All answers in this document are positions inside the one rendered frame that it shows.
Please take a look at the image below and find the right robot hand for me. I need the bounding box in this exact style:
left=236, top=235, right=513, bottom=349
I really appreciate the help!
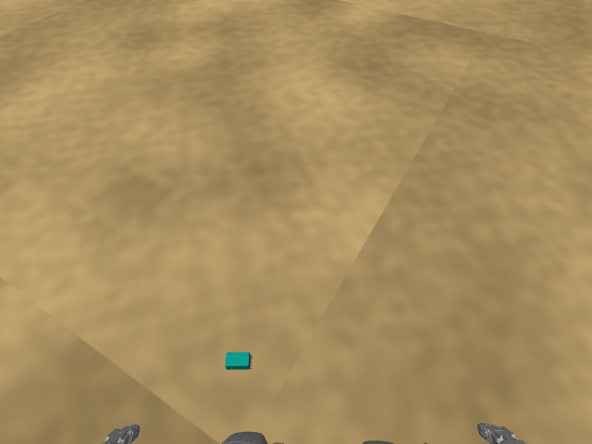
left=477, top=423, right=525, bottom=444

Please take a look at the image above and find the small box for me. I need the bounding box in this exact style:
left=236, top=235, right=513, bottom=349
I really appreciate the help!
left=225, top=352, right=251, bottom=370

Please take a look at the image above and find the left robot hand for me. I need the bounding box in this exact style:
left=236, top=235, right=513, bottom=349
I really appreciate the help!
left=101, top=425, right=140, bottom=444

